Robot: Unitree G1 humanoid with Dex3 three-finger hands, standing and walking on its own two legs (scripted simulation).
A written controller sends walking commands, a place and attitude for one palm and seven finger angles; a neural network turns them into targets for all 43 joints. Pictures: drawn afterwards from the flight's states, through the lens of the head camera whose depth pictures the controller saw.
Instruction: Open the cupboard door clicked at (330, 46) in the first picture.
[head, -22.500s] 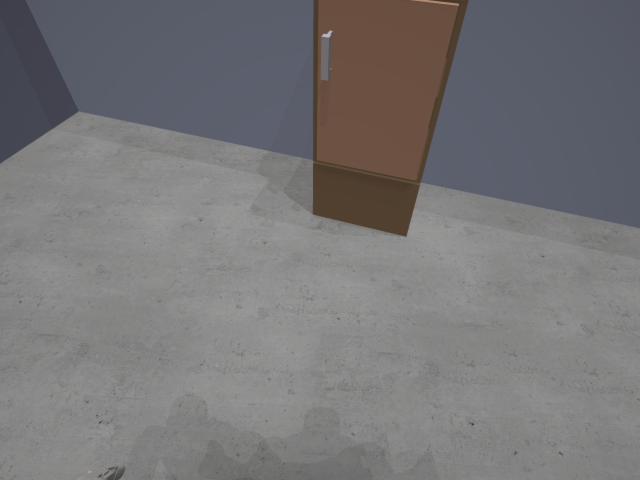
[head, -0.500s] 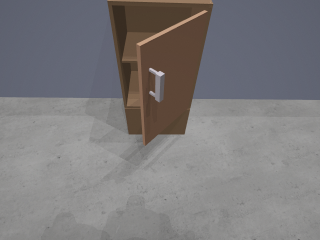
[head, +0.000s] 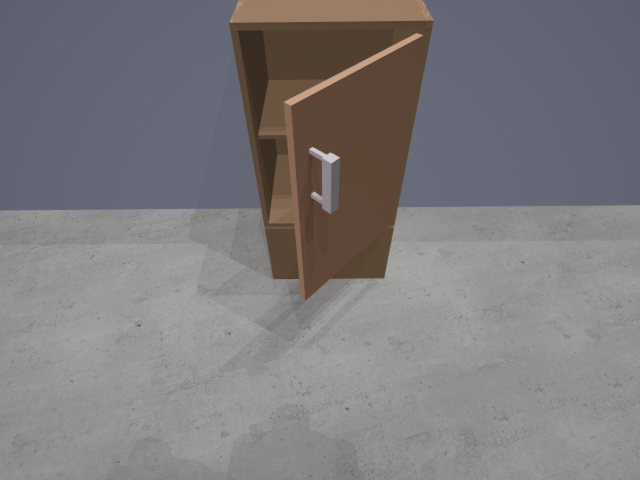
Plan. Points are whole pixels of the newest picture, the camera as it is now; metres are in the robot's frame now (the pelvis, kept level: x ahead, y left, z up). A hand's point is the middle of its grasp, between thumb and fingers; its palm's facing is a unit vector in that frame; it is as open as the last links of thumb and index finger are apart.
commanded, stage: let the arm hang, fingers relaxed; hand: left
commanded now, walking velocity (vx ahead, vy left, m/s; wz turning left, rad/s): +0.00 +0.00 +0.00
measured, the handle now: (322, 180) +0.66 +0.03 -0.02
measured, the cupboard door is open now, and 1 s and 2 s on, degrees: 47 47 47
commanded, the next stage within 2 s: look to check the result in 0.30 s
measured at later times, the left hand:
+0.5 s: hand out of the picture +0.00 +0.16 -0.17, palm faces +0.04 -0.98 -0.19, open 7.3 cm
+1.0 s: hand out of the picture +0.02 +0.15 -0.17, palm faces +0.05 -0.98 -0.19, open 7.3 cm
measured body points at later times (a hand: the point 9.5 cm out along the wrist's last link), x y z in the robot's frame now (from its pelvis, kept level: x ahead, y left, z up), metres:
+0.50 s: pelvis +0.01 +0.00 +0.00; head +0.03 -0.01 +0.45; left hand +0.00 +0.21 -0.16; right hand -0.01 -0.21 -0.17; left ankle +0.03 +0.10 -0.74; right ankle +0.00 -0.10 -0.74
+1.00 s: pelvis +0.03 -0.02 +0.00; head +0.05 -0.02 +0.45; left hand +0.02 +0.20 -0.16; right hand +0.02 -0.22 -0.17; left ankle +0.03 +0.10 -0.74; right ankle +0.00 -0.10 -0.74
